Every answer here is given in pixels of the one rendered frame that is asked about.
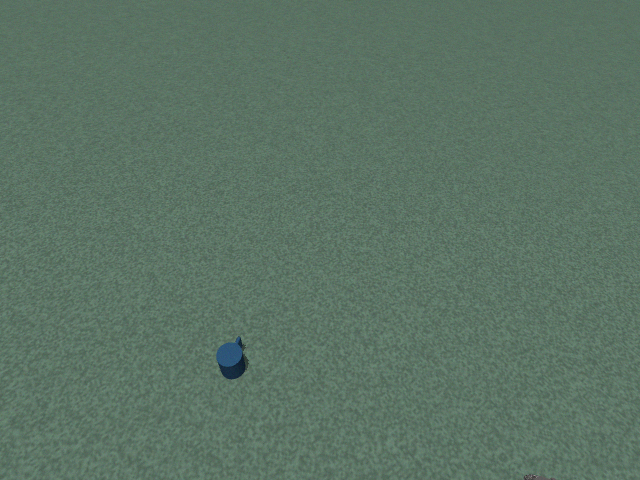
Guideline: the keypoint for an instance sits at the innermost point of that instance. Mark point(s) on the mug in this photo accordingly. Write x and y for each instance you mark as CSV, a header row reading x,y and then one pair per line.
x,y
230,359

